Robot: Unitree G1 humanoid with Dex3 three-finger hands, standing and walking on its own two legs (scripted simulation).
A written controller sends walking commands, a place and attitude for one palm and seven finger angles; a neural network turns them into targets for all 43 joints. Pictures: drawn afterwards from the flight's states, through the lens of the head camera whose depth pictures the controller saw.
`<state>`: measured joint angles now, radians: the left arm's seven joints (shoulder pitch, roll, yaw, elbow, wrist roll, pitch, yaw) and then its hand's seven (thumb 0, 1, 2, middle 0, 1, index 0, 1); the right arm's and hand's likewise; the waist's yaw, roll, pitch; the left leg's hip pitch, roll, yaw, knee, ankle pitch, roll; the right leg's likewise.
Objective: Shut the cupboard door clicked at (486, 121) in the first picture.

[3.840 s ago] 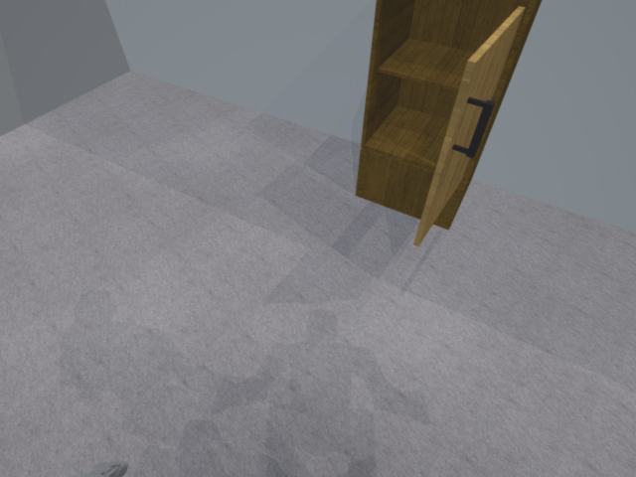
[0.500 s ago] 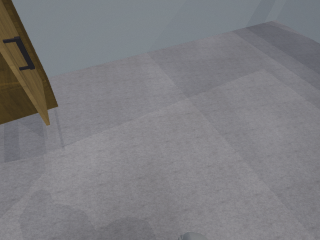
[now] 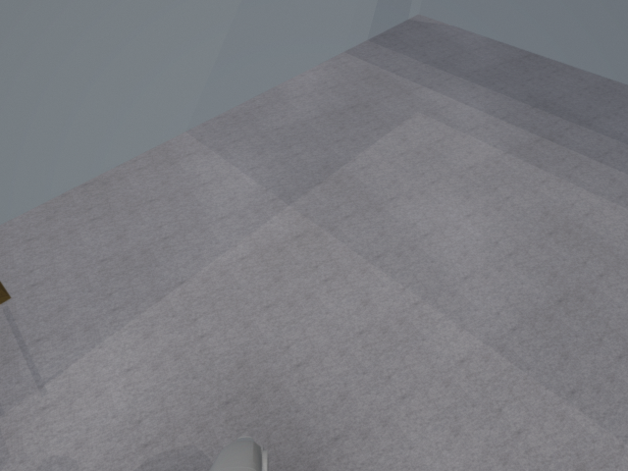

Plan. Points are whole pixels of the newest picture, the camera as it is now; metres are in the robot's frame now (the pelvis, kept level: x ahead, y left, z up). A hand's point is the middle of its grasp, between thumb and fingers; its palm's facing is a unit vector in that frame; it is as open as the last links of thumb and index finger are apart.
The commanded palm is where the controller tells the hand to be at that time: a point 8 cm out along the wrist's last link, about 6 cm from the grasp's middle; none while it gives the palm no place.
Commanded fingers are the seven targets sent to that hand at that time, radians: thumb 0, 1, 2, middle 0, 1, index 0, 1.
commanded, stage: walk around to get in front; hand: left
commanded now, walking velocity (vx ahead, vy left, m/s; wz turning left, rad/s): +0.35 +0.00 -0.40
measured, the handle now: out of the picture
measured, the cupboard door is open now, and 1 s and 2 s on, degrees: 85 85 85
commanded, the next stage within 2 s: none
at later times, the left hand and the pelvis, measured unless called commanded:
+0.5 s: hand (219, 339) +0.34 +0.19 -0.16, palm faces -0.24 -0.96 -0.17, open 7.4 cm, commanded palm none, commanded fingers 0.00 0.90 0.90 -0.20 -0.30 -0.20 -0.30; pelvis +0.20 +0.04 +0.01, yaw -15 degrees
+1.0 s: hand (279, 280) +0.47 +0.10 -0.17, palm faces -0.24 -0.94 -0.22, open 7.2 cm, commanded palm none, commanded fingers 0.00 0.90 0.90 -0.20 -0.30 -0.20 -0.30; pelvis +0.39 -0.07 +0.00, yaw -18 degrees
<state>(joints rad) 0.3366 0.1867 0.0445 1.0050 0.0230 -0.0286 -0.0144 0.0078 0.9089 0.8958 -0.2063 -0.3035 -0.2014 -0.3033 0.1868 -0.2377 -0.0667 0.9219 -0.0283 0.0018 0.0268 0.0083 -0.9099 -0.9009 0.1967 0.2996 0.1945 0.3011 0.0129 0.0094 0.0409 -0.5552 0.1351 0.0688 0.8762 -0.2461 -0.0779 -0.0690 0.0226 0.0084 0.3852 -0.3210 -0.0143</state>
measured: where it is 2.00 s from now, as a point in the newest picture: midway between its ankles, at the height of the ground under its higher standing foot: (382, 300)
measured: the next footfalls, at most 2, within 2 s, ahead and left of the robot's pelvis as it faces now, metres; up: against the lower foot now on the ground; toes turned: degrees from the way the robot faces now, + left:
left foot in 0.12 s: +0.20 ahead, +0.14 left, +0.00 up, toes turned +4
right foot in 0.66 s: +0.37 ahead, -0.15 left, +0.00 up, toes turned -27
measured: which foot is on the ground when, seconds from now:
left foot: up 0.00-0.10, down 0.12-0.66, up 0.68-1.00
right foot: down 0.00-0.12, up 0.14-0.64, down 0.66-1.00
